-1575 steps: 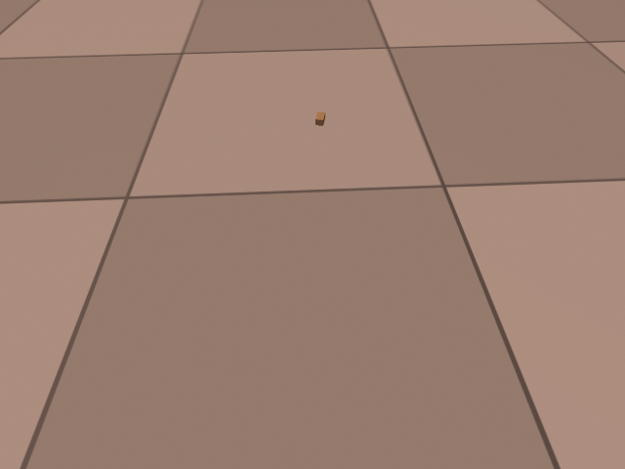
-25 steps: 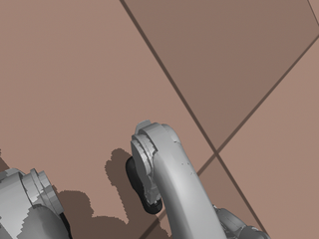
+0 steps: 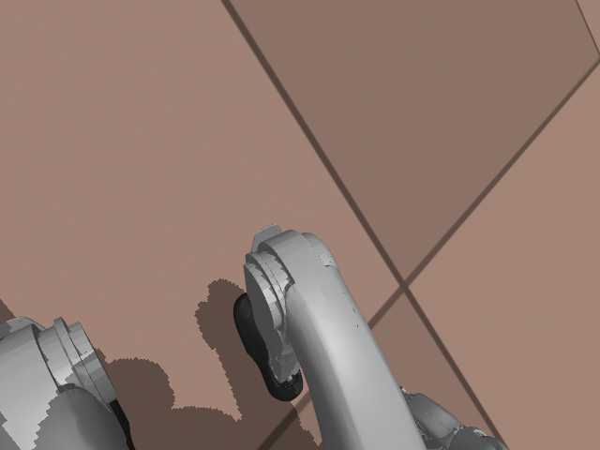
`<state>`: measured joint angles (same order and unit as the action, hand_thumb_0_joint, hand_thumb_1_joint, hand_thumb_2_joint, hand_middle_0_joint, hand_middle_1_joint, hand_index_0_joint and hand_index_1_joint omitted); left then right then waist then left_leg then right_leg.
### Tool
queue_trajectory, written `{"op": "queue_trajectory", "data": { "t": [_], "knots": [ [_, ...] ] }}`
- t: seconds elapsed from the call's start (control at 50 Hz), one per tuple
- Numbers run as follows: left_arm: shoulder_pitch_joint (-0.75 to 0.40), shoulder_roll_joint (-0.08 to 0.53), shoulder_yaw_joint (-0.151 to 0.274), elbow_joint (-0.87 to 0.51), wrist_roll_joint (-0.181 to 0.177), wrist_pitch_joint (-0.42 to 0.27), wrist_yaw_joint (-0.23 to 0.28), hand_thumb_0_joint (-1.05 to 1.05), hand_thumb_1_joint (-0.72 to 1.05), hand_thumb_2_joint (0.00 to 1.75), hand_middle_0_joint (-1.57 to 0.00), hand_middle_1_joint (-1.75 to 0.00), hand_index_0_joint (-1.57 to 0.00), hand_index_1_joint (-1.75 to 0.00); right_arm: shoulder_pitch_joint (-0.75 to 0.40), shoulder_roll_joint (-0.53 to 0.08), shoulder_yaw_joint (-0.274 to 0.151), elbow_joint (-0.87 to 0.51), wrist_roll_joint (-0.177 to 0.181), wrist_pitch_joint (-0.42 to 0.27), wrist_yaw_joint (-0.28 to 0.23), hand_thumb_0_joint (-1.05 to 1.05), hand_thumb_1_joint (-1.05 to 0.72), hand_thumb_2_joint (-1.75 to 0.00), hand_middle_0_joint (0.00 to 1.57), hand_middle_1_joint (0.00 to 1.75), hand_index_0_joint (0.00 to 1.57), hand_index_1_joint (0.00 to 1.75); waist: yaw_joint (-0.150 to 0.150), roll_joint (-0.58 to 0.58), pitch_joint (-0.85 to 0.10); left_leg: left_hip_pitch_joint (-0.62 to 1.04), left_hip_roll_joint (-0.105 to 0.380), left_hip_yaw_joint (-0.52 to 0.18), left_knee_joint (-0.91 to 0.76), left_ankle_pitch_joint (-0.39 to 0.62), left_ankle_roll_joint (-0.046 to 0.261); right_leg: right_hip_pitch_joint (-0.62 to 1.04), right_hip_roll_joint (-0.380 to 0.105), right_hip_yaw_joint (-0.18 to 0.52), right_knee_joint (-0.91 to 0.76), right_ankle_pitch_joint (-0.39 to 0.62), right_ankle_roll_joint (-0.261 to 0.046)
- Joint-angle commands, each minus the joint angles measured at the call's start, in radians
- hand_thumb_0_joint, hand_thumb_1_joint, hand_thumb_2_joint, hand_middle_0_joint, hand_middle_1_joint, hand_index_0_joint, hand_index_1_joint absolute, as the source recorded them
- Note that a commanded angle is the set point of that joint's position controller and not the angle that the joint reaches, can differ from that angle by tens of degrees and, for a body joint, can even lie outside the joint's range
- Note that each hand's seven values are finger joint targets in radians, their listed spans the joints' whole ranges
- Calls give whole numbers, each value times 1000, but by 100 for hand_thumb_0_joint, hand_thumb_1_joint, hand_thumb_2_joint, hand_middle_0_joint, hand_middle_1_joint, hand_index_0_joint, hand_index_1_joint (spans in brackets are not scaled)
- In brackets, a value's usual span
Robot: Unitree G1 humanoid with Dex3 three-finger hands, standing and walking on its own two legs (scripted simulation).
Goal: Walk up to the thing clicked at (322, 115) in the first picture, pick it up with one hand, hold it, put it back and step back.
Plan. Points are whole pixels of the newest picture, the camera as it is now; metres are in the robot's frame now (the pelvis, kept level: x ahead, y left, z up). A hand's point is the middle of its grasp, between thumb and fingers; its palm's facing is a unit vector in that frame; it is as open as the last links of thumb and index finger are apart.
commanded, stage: withdraw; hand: left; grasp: from above
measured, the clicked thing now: out of the picture +0.47 +0.27 -0.29
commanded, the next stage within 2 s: home in 1.02 s
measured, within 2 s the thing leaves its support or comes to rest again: neither
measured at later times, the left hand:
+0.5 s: hand out of the picture +0.46 +0.31 -0.13, palm faces -0.32 -0.11 -0.94, open 14.1 cm
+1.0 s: hand out of the picture +0.43 +0.29 -0.15, palm faces -0.44 -0.09 -0.90, open 12.8 cm
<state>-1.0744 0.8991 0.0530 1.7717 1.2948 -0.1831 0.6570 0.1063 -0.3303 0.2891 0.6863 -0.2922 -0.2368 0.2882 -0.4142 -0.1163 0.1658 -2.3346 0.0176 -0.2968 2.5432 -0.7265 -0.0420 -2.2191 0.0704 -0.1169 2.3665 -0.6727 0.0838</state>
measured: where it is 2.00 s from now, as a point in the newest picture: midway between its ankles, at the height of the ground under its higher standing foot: (205, 410)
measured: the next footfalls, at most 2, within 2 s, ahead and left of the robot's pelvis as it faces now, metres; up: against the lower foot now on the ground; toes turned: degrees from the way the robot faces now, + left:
none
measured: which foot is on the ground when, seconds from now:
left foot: down 0.00-1.00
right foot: down 0.00-1.00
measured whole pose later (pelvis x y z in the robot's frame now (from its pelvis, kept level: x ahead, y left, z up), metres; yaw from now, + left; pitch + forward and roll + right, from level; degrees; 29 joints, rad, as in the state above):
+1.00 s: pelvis -0.01 -0.02 +0.02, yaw +7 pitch +32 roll -7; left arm -1.02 0.70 0.03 1.51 1.28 -0.16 0.42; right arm 0.18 -0.31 0.11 0.70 -0.17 -0.05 0.12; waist -0.30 -0.02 -0.02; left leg -2.33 0.00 -0.19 2.40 -0.64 -0.06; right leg -2.25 0.02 -0.04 2.33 -0.64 0.05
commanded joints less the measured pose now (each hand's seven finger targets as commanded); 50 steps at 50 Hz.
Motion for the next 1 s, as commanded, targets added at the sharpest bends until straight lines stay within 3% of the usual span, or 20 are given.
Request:
{"op": "queue_trajectory", "data": {
  "t": [0.0,0.08,0.12,0.14,0.18,0.22,0.26,0.32,0.34,0.36,0.38,0.46,0.5,0.56,0.62,0.7,0.74,0.88,0.94,0.98],
  "knots": [
    [-274,175,3,-89,-12,2,41,0,-52,101,-14,-88,-10,-93,189,-330,-97,10,7,-9,-10,0,-90,-90,20,30,20,30,-65,500,-603,457,24,146,-260,190,41,338,25,-160,-199,259,-93],
    [-269,205,26,-114,-23,11,45,0,-54,98,-12,-98,-11,-99,187,-337,-105,13,14,-18,-8,0,-92,-91,20,30,20,30,-45,519,-633,490,28,137,-273,199,32,350,23,-159,-192,266,-94],
    [-291,228,61,-171,-29,21,62,0,-55,98,-12,-98,-11,-99,197,-333,-114,19,11,-20,1,0,-92,-91,20,30,20,30,-25,566,-709,533,31,142,-270,241,28,375,24,-157,-188,303,-94],
    [-292,204,53,-168,-31,32,66,0,-56,98,-12,-97,-10,-99,202,-336,-124,16,11,-24,7,0,-92,-91,20,30,20,30,-36,571,-694,525,28,148,-270,240,30,369,23,-154,-187,308,-95],
    [-275,219,100,-260,-54,58,80,0,-57,100,-11,-98,-9,-100,211,-327,-151,22,21,-19,14,0,-92,-91,20,30,20,30,1,618,-786,565,31,160,-283,269,25,397,28,-146,-202,333,-98],
    [-268,110,53,-371,-87,85,66,0,-58,100,-9,-99,-8,-100,195,-293,-165,5,36,-13,32,0,-92,-91,20,30,20,30,27,677,-877,622,28,174,-295,314,20,393,27,-139,-201,364,-107],
    [-227,84,53,-400,-116,124,43,0,-59,102,-9,-100,-7,-102,196,-283,-196,26,63,3,39,0,-92,-91,20,30,20,30,59,664,-880,584,24,188,-308,300,28,371,30,-121,-217,354,-108],
    [-165,49,51,-568,-147,182,-21,0,-58,102,-9,-100,-7,-102,209,-281,-252,33,117,41,48,0,-91,-91,20,30,20,30,138,713,-1056,653,19,207,-333,396,24,381,24,-103,-199,415,-117],
    [-148,14,36,-554,-159,206,-48,0,-57,101,-12,-98,-9,-101,204,-275,-267,38,139,58,48,0,-92,-91,20,30,20,30,138,662,-1014,618,14,209,-349,376,29,343,19,-100,-209,400,-118],
    [-138,-57,-13,-512,-170,225,-87,0,-55,100,-14,-97,-11,-99,212,-263,-275,49,152,76,49,0,-92,-91,20,30,20,30,116,589,-928,557,16,216,-348,338,41,334,25,-90,-234,380,-114],
    [-164,-64,-18,-531,-181,235,-123,0,-55,100,-13,-97,-10,-100,230,-260,-288,55,162,90,45,0,-92,-91,20,30,20,30,108,533,-896,503,11,223,-355,300,50,343,25,-77,-257,351,-111],
    [-176,-142,-76,-586,-213,244,-270,0,-51,98,-18,-94,-14,-98,248,-236,-324,39,184,154,11,0,-92,-91,20,30,20,30,121,417,-895,493,-4,225,-424,213,57,376,11,-48,-326,240,-117],
    [-223,-163,-103,-581,-212,225,-336,0,-50,97,-19,-93,-16,-97,246,-230,-333,28,191,179,-12,0,-92,-91,20,30,20,30,107,333,-852,467,-9,218,-433,173,63,371,8,-36,-345,188,-121],
    [-223,-195,-127,-509,-202,194,-393,0,-47,95,-21,-92,-18,-95,245,-216,-321,5,191,203,-57,0,-92,-91,20,30,20,30,91,246,-762,410,-21,229,-438,133,68,378,0,-20,-391,123,-124],
    [-237,-173,-131,-486,-180,151,-420,0,-45,94,-22,-91,-19,-94,231,-211,-309,-14,188,217,-102,0,-92,-91,20,30,20,30,104,212,-713,397,-30,244,-442,101,68,364,-8,-8,-414,69,-126],
    [-230,-133,-120,-423,-140,100,-396,0,-40,90,-26,-87,-23,-90,209,-191,-286,-27,177,217,-148,0,-92,-91,20,30,20,30,123,211,-706,366,-35,258,-439,81,65,384,-13,16,-411,22,-126],
    [-259,-122,-117,-405,-119,74,-366,0,-37,88,-27,-86,-25,-88,204,-191,-273,-29,172,211,-162,0,-91,-91,20,30,20,30,115,240,-724,384,-34,248,-441,71,64,349,-15,4,-383,28,-127],
    [-409,49,-13,-400,-28,6,-191,0,-29,80,-35,-78,-34,-79,240,-208,-251,-14,132,175,-184,0,-92,-91,20,30,20,30,111,421,-870,498,-23,249,-386,165,53,313,-20,-14,-296,136,-122],
    [-389,64,14,-451,-20,19,-148,0,-30,79,-35,-77,-34,-78,244,-207,-257,-11,120,166,-182,0,-92,-91,20,30,20,30,117,505,-917,546,-19,258,-388,171,46,308,-23,-17,-284,141,-126],
    [-355,67,35,-537,-40,43,-139,0,-29,78,-36,-75,-35,-77,245,-214,-281,-17,124,163,-179,0,-92,-91,20,30,20,30,140,555,-1017,612,-19,267,-395,198,42,318,-30,-22,-276,176,-127]
  ]
}}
